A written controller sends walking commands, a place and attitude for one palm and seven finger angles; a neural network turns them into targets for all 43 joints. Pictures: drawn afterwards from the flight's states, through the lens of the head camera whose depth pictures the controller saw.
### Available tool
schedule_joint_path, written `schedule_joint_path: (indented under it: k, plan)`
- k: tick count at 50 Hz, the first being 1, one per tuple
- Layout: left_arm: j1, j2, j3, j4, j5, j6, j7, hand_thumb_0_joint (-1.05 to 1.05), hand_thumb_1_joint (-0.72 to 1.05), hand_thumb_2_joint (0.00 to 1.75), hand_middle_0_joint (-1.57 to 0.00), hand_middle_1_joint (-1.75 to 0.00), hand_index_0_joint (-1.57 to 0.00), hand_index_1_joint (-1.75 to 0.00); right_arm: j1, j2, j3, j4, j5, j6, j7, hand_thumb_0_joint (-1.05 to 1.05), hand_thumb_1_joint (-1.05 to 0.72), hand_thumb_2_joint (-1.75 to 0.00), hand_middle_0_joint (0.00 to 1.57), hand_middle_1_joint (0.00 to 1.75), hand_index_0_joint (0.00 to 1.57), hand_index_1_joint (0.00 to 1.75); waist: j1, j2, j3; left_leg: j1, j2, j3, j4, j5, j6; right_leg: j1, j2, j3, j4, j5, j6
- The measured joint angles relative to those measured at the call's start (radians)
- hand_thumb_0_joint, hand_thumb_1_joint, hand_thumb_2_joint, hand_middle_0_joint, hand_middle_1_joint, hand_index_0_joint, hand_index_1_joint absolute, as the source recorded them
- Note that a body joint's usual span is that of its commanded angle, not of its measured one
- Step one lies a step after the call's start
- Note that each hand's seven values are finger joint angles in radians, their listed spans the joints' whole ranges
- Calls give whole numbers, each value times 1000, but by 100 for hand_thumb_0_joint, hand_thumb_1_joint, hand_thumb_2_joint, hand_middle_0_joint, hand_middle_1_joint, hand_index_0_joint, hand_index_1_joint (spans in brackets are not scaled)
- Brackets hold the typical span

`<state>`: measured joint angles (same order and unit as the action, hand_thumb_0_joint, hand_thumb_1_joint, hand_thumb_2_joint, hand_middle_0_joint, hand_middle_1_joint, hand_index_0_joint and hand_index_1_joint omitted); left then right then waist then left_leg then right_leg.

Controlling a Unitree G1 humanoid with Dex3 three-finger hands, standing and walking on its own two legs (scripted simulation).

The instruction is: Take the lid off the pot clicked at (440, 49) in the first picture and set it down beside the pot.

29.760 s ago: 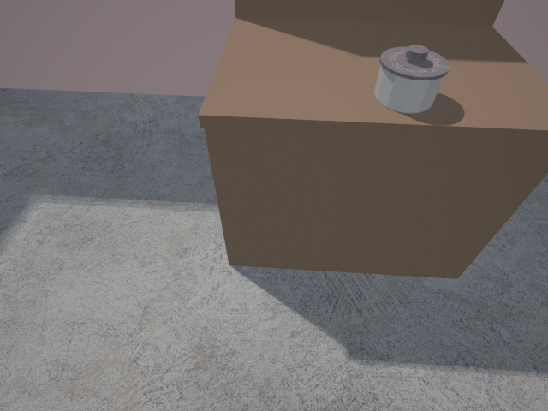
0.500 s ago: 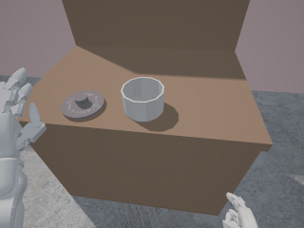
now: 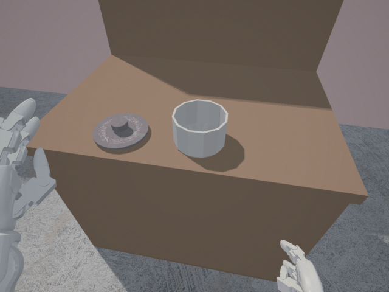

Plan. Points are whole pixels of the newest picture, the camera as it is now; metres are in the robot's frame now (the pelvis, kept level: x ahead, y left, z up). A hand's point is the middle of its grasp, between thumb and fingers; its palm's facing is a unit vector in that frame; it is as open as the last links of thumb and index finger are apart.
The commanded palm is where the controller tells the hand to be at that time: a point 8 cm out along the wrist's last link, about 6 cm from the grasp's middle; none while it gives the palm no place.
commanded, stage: step back with the hand held close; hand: left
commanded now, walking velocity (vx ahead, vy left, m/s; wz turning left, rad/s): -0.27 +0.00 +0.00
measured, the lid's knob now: (119, 124) +0.54 +0.32 +0.03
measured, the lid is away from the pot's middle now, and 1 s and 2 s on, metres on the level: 0.25 0.25 0.25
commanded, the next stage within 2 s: stop stepping back and stand still in 1.32 s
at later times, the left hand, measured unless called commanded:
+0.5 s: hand (52, 201) +0.16 +0.22 +0.21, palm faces +0.34 -0.77 -0.55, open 7.5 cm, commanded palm +0.10 +0.28 +0.21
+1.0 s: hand (6, 256) +0.09 +0.23 +0.21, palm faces +0.38 -0.82 -0.44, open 7.5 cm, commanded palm +0.02 +0.29 +0.21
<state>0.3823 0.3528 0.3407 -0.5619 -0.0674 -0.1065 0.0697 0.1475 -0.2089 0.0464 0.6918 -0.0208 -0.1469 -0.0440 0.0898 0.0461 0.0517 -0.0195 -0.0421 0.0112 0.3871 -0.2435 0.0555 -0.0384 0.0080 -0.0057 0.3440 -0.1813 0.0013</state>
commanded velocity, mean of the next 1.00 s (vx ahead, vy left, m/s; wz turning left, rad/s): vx -0.30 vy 0.00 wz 0.02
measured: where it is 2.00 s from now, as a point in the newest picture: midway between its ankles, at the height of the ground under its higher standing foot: outside the picture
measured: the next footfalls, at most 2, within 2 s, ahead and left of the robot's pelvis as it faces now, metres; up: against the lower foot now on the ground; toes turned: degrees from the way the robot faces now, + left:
right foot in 0.92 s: -0.13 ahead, -0.13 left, +0.00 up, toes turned +0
left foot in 1.44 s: -0.17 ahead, +0.15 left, +0.00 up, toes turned -3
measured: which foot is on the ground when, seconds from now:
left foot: down 0.00-1.00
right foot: down 0.00-0.70, up 0.72-0.90, down 0.92-1.00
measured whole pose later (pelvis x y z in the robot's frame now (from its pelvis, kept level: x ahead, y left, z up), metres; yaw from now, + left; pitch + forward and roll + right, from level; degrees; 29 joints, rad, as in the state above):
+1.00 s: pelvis -0.12 +0.01 -0.02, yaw -2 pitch +2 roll -3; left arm 0.48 0.43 0.43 -0.69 -0.03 -0.26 0.14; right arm 0.18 -0.20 0.00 0.61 0.00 -0.08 -0.05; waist 0.01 0.02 0.01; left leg -0.47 0.01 0.04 0.58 -0.14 0.02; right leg -0.20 0.04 0.02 0.50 -0.33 0.02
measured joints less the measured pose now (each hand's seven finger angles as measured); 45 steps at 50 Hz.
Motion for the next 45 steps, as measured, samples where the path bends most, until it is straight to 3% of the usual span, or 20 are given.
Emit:
schedule_joint_path:
  k: [3, 7, 12, 17, 22, 27, 31, 35, 39, 41, 45]
  plan:
    - [-5, 25, 28, -6, 6, -17, 0, 2, 88, 90, -21, -30, -21, -30, 6, 0, 8, -23, 7, 20, 0, 1, -90, -90, 20, 30, 21, 30, -6, -2, -12, -27, 3, 1, 19, -9, 2, -23, 3, 0, 9, -4, 1]
    - [-8, 54, 90, -17, 14, -72, 19, 2, 88, 90, -21, -30, -21, -30, -4, -8, 6, -64, 12, 57, 0, 1, -90, -90, 20, 30, 21, 30, -35, -9, -19, -94, 5, 9, 47, -15, 7, -87, 5, 8, 26, 0, 5]
    - [52, 48, 59, -42, 24, -75, 7, 1, 89, 90, -20, -30, -20, -30, -7, -30, -27, -106, 19, 100, 0, 1, -90, -90, 20, 30, 21, 30, -73, -21, -16, -148, -8, 35, 53, -6, 15, -166, -8, 32, 71, -4, 18]
    - [169, 102, 63, -97, 25, -65, -6, 2, 88, 90, -21, -30, -21, -30, 18, -33, -54, -142, 28, 134, 1, 1, -90, -90, 20, 30, 21, 30, -102, -50, -20, -191, -20, 52, 80, -6, 20, -233, -19, 47, 142, -25, 21]
    - [216, 136, 104, -145, 20, -78, 11, 2, 88, 90, -21, -30, -21, -30, 58, -37, -66, -154, 32, 136, -5, 1, -90, -90, 20, 30, 20, 30, -100, -51, -28, -230, -19, 45, 133, -16, 16, -267, -19, 38, 193, -37, 18]
    - [175, 110, 124, -135, 16, -109, 37, 2, 88, 90, -21, -30, -21, -30, 71, -43, -72, -138, 39, 130, -13, 1, -90, -90, 20, 30, 20, 30, -100, -14, -37, -283, -1, 18, 197, -21, 6, -282, -5, 7, 190, -14, 8]
    - [136, 82, 110, -108, 18, -124, 60, 1, 88, 90, -21, -30, -21, -30, 74, -43, -77, -123, 45, 127, -17, 1, -90, -90, 20, 30, 20, 30, -108, -5, -39, -335, 5, 5, 265, -97, -10, -300, -4, -11, 186, 10, 7]
    - [134, 66, 97, -98, 26, -124, 77, 1, 88, 90, -21, -30, -21, -30, 82, -35, -66, -124, 44, 118, -28, 1, -90, -90, 20, 30, 20, 30, -112, -27, -30, -347, 5, 26, 245, 6, 14, -330, -13, -7, 217, 5, 11]
    - [148, 51, 95, -87, 50, -113, 80, 1, 88, 90, -21, -30, -21, -30, 99, -11, -60, -128, 31, 87, -35, 1, -90, -90, 20, 30, 20, 30, -118, -21, -39, -359, 12, 25, 220, 36, 35, -384, 28, 37, 476, -159, 10]
    - [150, 56, 98, -96, 54, -106, 83, 2, 88, 90, -21, -30, -21, -30, 113, 5, -60, -118, 25, 70, -30, 1, -90, -90, 20, 30, 20, 30, -121, -13, -60, -368, 18, 9, 183, 67, 32, -357, 46, 36, 540, -210, 6]
    - [169, 85, 133, -145, 47, -116, 94, 2, 88, 90, -21, -30, -21, -30, 109, 29, -44, -113, 22, 55, -13, 1, -90, -90, 20, 30, 20, 30, -98, -35, -96, -414, 24, 22, 142, 111, 17, -199, 21, 4, 281, -218, -19]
